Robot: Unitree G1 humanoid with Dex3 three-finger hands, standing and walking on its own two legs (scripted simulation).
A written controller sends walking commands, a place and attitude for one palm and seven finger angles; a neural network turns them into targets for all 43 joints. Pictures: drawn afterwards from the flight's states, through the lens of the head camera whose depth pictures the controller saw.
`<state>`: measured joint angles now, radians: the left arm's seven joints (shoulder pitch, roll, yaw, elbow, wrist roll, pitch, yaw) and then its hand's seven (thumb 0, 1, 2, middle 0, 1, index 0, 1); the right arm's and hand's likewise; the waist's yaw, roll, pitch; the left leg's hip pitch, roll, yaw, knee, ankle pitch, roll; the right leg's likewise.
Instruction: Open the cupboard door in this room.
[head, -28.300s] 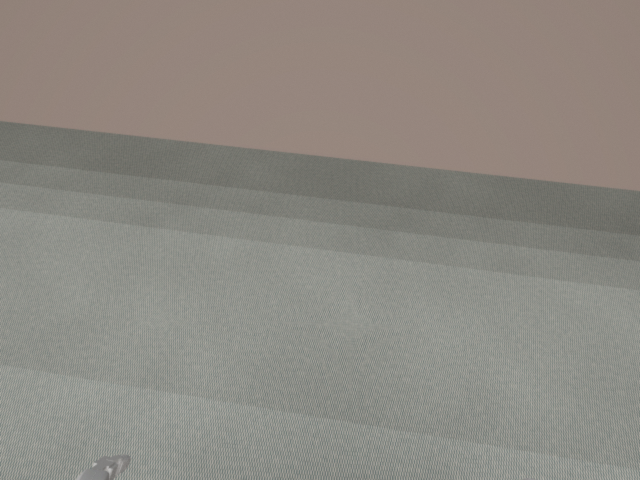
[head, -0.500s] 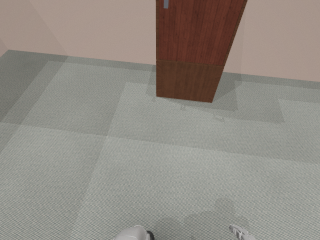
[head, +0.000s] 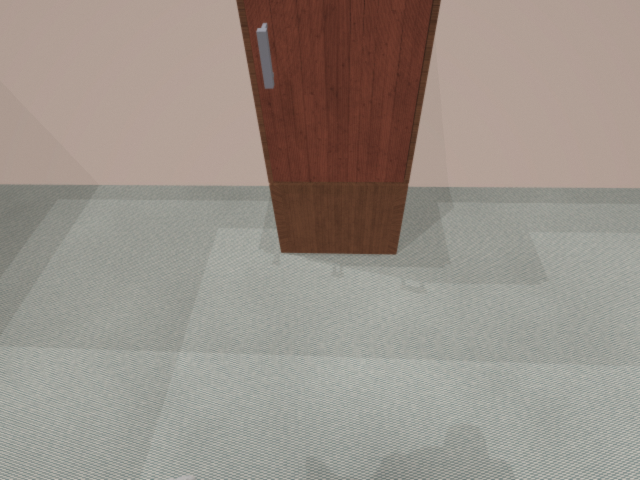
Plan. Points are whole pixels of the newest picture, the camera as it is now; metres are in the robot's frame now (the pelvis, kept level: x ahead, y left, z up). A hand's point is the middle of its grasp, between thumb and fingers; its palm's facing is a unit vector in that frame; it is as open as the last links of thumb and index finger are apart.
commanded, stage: stand and wait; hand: left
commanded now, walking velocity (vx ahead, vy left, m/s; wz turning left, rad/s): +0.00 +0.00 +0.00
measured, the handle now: (267, 56) +1.03 +0.15 +0.07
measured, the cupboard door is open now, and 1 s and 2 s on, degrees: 0 0 0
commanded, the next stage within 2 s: look at it before walking up in 0.58 s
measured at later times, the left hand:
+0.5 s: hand out of the picture -0.02 +0.16 -0.16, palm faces +0.07 -0.98 -0.17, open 7.3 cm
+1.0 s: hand out of the picture +0.01 +0.16 -0.16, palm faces +0.03 -0.99 -0.15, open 7.4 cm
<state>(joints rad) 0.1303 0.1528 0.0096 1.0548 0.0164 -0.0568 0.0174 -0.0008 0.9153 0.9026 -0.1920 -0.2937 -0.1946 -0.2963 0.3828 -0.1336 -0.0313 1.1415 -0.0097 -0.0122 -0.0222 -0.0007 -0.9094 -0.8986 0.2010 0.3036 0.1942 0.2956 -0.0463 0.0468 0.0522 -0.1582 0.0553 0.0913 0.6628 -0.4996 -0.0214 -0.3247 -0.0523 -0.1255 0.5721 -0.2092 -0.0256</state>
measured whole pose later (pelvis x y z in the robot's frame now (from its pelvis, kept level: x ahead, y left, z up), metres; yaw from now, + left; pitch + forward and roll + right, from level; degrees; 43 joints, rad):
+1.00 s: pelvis +0.03 +0.01 +0.01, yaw -1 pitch -1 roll +0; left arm 0.31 0.10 -0.01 1.17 0.01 -0.02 0.04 0.01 0.91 0.90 -0.20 -0.29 -0.20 -0.30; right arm 0.34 -0.08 0.00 1.16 -0.01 -0.01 -0.03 0.00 -0.91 -0.90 0.20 0.30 0.19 0.30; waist 0.01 0.00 0.01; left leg -0.10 0.05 0.12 0.40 -0.27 -0.02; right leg -0.22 -0.05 -0.11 0.42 -0.17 0.00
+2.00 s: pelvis +0.21 +0.02 -0.01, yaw -1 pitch +0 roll -2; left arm 0.50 0.10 0.03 1.22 0.03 -0.06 0.02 0.00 0.90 0.90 -0.20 -0.29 -0.20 -0.30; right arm 0.08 -0.18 -0.05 1.00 -0.02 -0.04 0.02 0.01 -0.92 -0.90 0.20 0.30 0.19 0.29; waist 0.06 -0.03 0.08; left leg -0.43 0.08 0.13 0.61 -0.19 0.01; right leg 0.02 -0.04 -0.11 0.45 -0.45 0.03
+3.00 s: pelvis +0.43 -0.03 +0.01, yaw -3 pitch +0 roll +1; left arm 0.19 0.17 0.05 1.04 0.03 0.01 0.03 -0.01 0.91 0.90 -0.20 -0.29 -0.20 -0.30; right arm 0.08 -0.22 -0.06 1.00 -0.01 0.05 -0.01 0.00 -0.91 -0.90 0.20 0.30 0.19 0.29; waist 0.05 0.01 0.09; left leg -0.37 0.02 0.02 0.84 -0.44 -0.05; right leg -0.32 -0.07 -0.16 0.49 -0.18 -0.04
